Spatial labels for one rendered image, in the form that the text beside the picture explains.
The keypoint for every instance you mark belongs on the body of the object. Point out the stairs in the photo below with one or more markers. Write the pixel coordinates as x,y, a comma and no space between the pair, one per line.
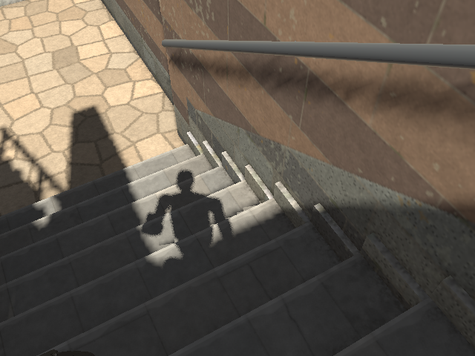
168,257

